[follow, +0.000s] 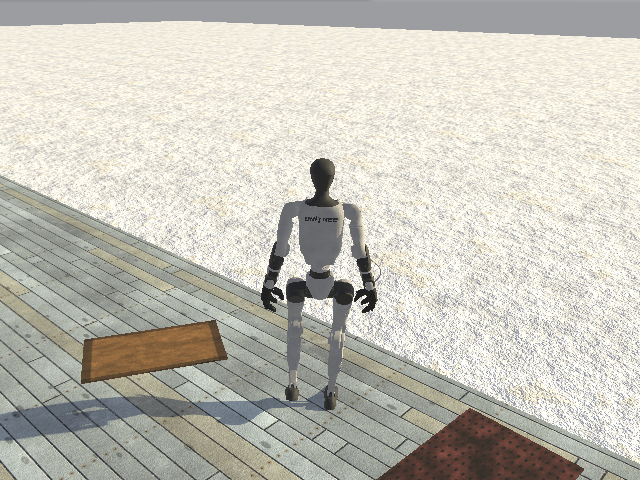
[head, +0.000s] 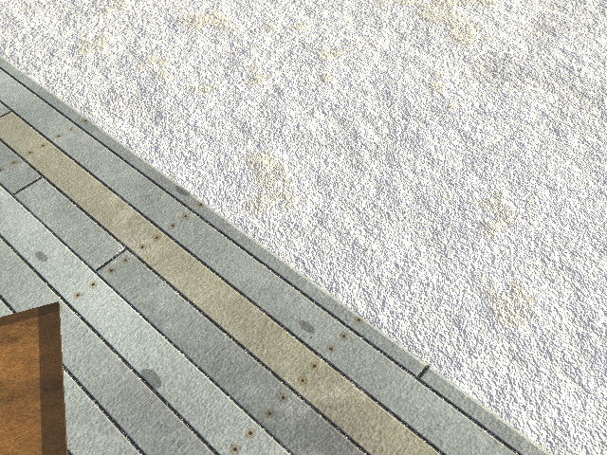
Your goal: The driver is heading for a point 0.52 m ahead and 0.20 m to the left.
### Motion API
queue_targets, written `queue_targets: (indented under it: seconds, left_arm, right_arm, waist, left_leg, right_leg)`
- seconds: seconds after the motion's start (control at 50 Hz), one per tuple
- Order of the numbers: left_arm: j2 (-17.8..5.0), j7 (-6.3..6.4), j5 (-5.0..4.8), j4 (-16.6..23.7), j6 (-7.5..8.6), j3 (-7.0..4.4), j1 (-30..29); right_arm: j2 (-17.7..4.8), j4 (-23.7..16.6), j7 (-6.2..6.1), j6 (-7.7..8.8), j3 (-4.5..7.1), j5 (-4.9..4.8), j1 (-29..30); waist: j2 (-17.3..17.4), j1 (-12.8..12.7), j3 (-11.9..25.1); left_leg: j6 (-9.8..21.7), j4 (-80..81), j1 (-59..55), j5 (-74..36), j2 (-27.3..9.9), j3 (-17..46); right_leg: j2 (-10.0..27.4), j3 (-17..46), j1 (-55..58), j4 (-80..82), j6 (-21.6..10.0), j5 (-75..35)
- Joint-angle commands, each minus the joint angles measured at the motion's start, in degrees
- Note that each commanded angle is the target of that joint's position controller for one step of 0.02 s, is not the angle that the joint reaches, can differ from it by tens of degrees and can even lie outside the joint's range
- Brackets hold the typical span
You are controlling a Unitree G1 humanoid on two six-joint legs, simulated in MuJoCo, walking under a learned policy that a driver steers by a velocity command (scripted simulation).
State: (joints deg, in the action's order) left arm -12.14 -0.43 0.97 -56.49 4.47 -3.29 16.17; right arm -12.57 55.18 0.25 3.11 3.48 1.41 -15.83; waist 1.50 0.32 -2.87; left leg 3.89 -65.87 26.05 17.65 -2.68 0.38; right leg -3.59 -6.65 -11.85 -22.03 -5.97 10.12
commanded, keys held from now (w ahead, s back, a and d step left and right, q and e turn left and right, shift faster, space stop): w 0.08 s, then w+q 0.60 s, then no key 0.32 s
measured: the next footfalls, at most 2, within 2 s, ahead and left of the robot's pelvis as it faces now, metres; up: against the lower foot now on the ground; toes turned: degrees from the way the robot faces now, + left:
left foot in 0.40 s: +0.33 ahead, +0.11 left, +0.00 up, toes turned +12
right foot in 0.92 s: +0.61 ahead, +0.04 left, +0.00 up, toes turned +21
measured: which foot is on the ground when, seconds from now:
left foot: up 0.00-0.38, down 0.40-0.94, up 0.96-1.00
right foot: down 0.00-0.40, up 0.42-0.90, down 0.92-1.00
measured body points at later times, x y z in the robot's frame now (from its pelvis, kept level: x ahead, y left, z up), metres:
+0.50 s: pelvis +0.24 +0.05 -0.02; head +0.27 +0.06 +0.43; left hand +0.24 +0.31 -0.16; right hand +0.38 -0.19 -0.15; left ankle +0.29 +0.10 -0.74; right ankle +0.13 -0.08 -0.64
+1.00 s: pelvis +0.45 +0.07 -0.02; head +0.47 +0.07 +0.43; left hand +0.51 +0.35 -0.12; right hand +0.58 -0.17 -0.16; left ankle +0.31 +0.12 -0.69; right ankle +0.57 +0.03 -0.74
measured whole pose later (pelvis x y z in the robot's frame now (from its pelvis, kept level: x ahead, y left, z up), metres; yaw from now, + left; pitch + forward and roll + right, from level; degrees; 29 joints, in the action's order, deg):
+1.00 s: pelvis +0.45 +0.07 -0.02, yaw +22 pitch -1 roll +0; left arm -12.0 0.0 0.5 -43.0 2.3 0.5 8.3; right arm -15.4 50.3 -1.6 0.5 3.0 0.1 -18.3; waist 1.7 2.2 -3.5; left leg 3.1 -55.2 13.2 29.4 8.9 6.9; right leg -1.9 -2.9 -22.6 -31.4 -3.2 7.8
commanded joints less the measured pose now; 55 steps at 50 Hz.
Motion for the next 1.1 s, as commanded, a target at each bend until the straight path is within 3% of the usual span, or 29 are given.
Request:
queue_targets:
  seconds: [0.02,0.08,0.14,0.18,0.28,0.34,0.38,0.4,0.42,0.44,0.48,0.5,0.54,0.58,0.64,0.68,0.76,0.84,0.86,0.88,0.9,0.92,0.94,0.96,0.98,1.0,1.02,1.06,1.1]
  left_arm:
    - [-5.6,0.35,-0.18,1.2,1.43,-0.63,3.9]
    - [-5.4,0.43,-0.2,0.6,1.26,-0.26,7.5]
    - [-5.6,0.63,0.08,0.4,1.12,0.14,9.8]
    - [-5.7,0.76,0.27,0.2,1.12,0.29,11.3]
    - [-6.0,1.36,0.58,-0.5,0.55,0.71,13.4]
    - [-8.5,1.87,0.45,-0.2,0.22,0.3,11.3]
    - [-10.6,2.05,0.23,0.4,-0.53,-0.38,8.4]
    - [-10.4,1.73,-0.53,2.1,-0.35,-0.34,6.7]
    - [-5.3,0.74,-1.76,5.6,0.19,0.35,8.2]
    - [-8.9,0.24,-0.76,7.3,0.51,-0.18,5.5]
    - [-8.0,-0.3,-0.62,9.5,1.58,-0.14,-0.5]
    - [-7.8,-0.17,0.24,10.4,1.2,-0.33,-1.7]
    - [-6.7,-0.17,1.7,9.7,-0.93,-0.07,1.2]
    - [-6.4,-0.36,1.64,10.5,-2.36,-0.07,1.1]
    - [-6.6,-0.36,1.39,14.0,-3.04,-0.16,-5.5]
    - [-6.8,-0.25,1.31,16.1,-3.31,-0.18,-9.6]
    - [-6.0,-0.11,1.13,17.7,-2.96,0.48,-11.5]
    - [-5.8,0.11,0.56,18.8,-2.72,1.29,-13.2]
    - [-6.2,0.1,0.54,18.6,-2.48,1.44,-12.4]
    - [-6.4,0.29,0.4,18.0,-2.21,1.41,-9.4]
    - [-7.2,0.56,0.41,16.5,-1.71,1.17,-4.4]
    - [-8.0,1.02,0.49,14.7,-0.74,1.02,2.3]
    - [-11.5,1.49,0.49,14.2,-0.21,0.94,8.3]
    - [-11.4,0.96,-1.14,13.9,-1.47,1.07,5.4]
    - [-8.2,0.32,-1.51,15.0,-2.26,1.74,1.5]
    - [-4.4,0.33,-0.89,15.3,-2.27,3.12,-2.8]
    - [-2.9,0.53,0.06,15.8,-2.21,3.94,-6.5]
    - [-4.7,0.98,1.01,15.0,-1.9,3.82,-7.9]
    - [-5.9,0.69,1.21,13.7,-1.86,3.6,-6.6]
  right_arm:
    - [-1.5,-1.2,0.76,-1.19,0.5,0.46,-4.6]
    - [-2.3,-3.5,1.13,-1.57,0.52,0.3,2.8]
    - [-1.3,-4.6,1.24,-1.68,-0.12,-0.5,6.6]
    - [-0.9,-5.7,1.28,-1.94,-0.49,-0.82,9.5]
    - [-0.9,-8.4,1.56,-1.69,-1.06,-0.35,14.7]
    - [-2.2,-8.5,1.37,-1.38,-0.35,-0.18,11.1]
    - [-4.3,-4.9,0.73,-0.68,1.17,0.04,-1.9]
    - [-8.3,-2.9,0.12,-0.22,2.66,1.03,-10.0]
    - [-14.9,-3.9,-0.35,-0.74,4.66,0.43,-11.3]
    - [-15.0,-3.8,0.43,-1.42,4.63,-1.78,-9.7]
    - [-8.9,-3.6,-0.18,-1.85,3.07,-1.72,-4.2]
    - [-7.1,-3.7,-0.7,-1.45,2.5,-1.87,-2.2]
    - [-6.9,-4.4,-1.04,-0.22,2.17,-2.09,-1.4]
    - [-8.9,-5.0,-0.95,0.71,2.69,-2.12,-2.2]
    - [-10.3,-5.4,-0.87,0.6,3.0,-1.87,-5.1]
    - [-10.2,-5.6,-0.76,0.33,2.96,-1.9,-7.6]
    - [-9.7,-5.6,-1.1,-0.53,2.54,-1.77,-9.7]
    - [-8.6,-6.2,-1.82,-1.46,1.73,-0.65,-10.0]
    - [-9.1,-6.5,-2.15,-1.62,1.64,-0.39,-8.9]
    - [-9.2,-6.8,-2.34,-1.73,1.51,-0.65,-7.2]
    - [-9.5,-7.1,-2.39,-1.57,1.34,-1.06,-5.3]
    - [-9.3,-8.0,-2.15,-1.06,1.02,-1.85,-2.8]
    - [-5.6,-10.2,-1.87,-0.41,-0.21,-2.46,-4.0]
    - [-6.3,-7.8,-2.05,-1.5,0.36,-3.2,-14.8]
    - [-9.4,-5.4,-2.12,-2.87,0.71,-0.87,-13.9]
    - [-8.5,-5.6,-1.71,-3.63,0.39,-0.21,-8.8]
    - [-7.5,-6.2,-1.65,-4.38,0.12,-0.36,-5.6]
    - [-6.4,-5.5,-1.11,-5.67,-0.5,-0.71,-5.0]
    - [-6.1,-3.7,-1.03,-5.71,-0.92,-1.52,-5.5]
  waist:
    - [-4.4,2.1,0.2]
    - [-4.2,0.6,-2.1]
    - [-4.7,-0.3,-2.1]
    - [-5.0,-1.2,-2.5]
    - [-5.1,-2.9,-4.5]
    - [-6.3,-0.7,-1.7]
    - [-5.7,5.2,5.1]
    - [-2.7,8.9,9.3]
    - [13.1,6.0,15.6]
    - [5.2,6.0,18.0]
    - [-1.5,2.8,2.5]
    - [-3.2,0.6,-0.1]
    - [-2.2,-2.0,-0.2]
    - [-1.4,-2.4,1.8]
    - [-1.1,-0.5,0.4]
    - [0.3,1.2,0.1]
    - [2.5,2.4,2.5]
    - [4.3,4.0,3.4]
    - [5.4,3.9,3.6]
    - [6.2,2.0,4.4]
    - [4.6,-1.1,5.4]
    - [1.9,-5.1,7.9]
    - [-7.6,-5.7,16.4]
    - [-14.9,-0.3,23.5]
    - [-8.5,0.2,18.0]
    - [-5.4,0.2,10.0]
    - [-4.1,1.5,5.5]
    - [-8.8,2.6,3.1]
    - [-8.7,2.9,5.5]
  left_leg:
    - [-1.5,2.0,5.4,-4.0,-2.8,0.1]
    - [-2.8,7.6,11.4,-9.9,-4.1,-1.1]
    - [-3.3,14.7,11.6,-13.3,-2.9,-1.1]
    - [-2.4,18.2,11.5,-15.4,-1.4,-1.2]
    - [1.1,25.8,10.6,-12.7,0.4,-5.1]
    - [4.4,28.6,2.8,-5.2,4.5,-8.8]
    - [7.2,34.5,-11.5,-5.9,7.9,-9.4]
    - [10.1,37.8,-24.9,-8.1,2.8,-0.3]
    - [18.6,43.3,-41.6,-13.3,-14.3,30.2]
    - [22.4,48.5,-41.4,-14.2,-17.3,39.1]
    - [18.3,51.8,-26.5,-8.8,-13.9,27.3]
    - [15.1,53.4,-21.1,-10.1,-10.5,23.4]
    - [12.7,53.6,-15.4,-21.0,-6.5,17.9]
    - [13.3,53.9,-15.1,-24.0,-5.1,15.9]
    - [12.2,54.6,-16.1,-24.0,-3.8,15.7]
    - [11.3,54.4,-19.2,-23.5,-3.7,16.9]
    - [6.8,46.9,-24.1,-51.0,-2.4,11.5]
    - [5.0,41.1,-26.6,-56.4,-1.7,10.9]
    - [4.8,39.2,-26.6,-57.3,-1.6,11.4]
    - [4.3,36.6,-25.4,-58.9,-1.9,12.3]
    - [3.6,31.8,-24.3,-57.7,-1.5,12.9]
    - [2.0,23.9,-20.1,-49.7,0.5,12.2]
    - [-0.4,8.6,-9.8,-14.8,5.2,8.9]
    - [-1.7,-0.3,-7.0,18.5,12.0,7.0]
    - [-1.8,-3.1,-5.6,17.1,9.2,8.7]
    - [-2.9,-3.1,-4.6,14.7,8.1,8.7]
    - [-3.4,1.6,-6.3,12.1,6.4,8.5]
    - [-4.5,9.8,-11.4,8.5,5.1,6.2]
    - [-5.3,18.0,-15.1,7.7,4.8,4.4]
  right_leg:
    - [15.5,14.6,2.0,13.9,-5.8,-9.3]
    - [14.7,12.8,4.7,15.4,-5.3,-12.0]
    - [14.0,7.5,8.0,13.4,-4.1,-21.3]
    - [14.8,5.0,10.0,12.4,-3.2,-25.8]
    - [17.2,1.5,16.2,9.3,-3.2,-31.6]
    - [18.0,-1.1,19.0,0.4,-2.5,-52.4]
    - [16.9,-3.4,16.7,-16.9,-0.9,-56.0]
    - [15.0,-4.3,5.5,-31.4,1.1,-42.1]
    - [1.5,-5.3,-17.4,-56.1,5.3,8.5]
    - [0.6,7.7,-24.6,-61.0,5.3,17.6]
    - [6.6,8.9,-28.6,-55.1,5.2,11.7]
    - [8.5,9.3,-25.9,-49.4,5.7,9.5]
    - [9.5,9.1,-19.5,-45.2,7.2,7.8]
    - [9.5,8.1,-19.4,-42.4,8.7,7.1]
    - [9.5,7.1,-23.7,-35.5,10.2,2.0]
    - [9.2,7.4,-26.8,-31.6,10.5,-1.6]
    - [6.6,5.6,-24.0,-25.0,9.4,-5.2]
    - [3.0,4.2,-19.3,-16.9,6.8,-4.0]
    - [2.0,4.0,-16.6,-15.1,6.0,-2.4]
    - [1.7,4.7,-11.7,-12.1,4.9,-1.5]
    - [1.8,5.4,-5.8,-6.0,3.7,-5.4]
    - [5.3,8.1,4.6,1.4,2.2,-20.2]
    - [20.5,21.6,20.6,-3.6,-1.5,-51.9]
    - [29.9,33.5,21.7,-5.6,-11.2,-58.9]
    - [27.5,33.8,12.6,-1.8,-12.3,-42.7]
    - [24.2,29.6,4.5,2.1,-10.6,-29.1]
    - [21.0,25.5,-2.5,5.8,-7.4,-19.1]
    - [16.3,18.5,-8.8,9.1,-3.8,-12.2]
    - [13.9,15.5,-7.5,8.1,-2.3,-11.5]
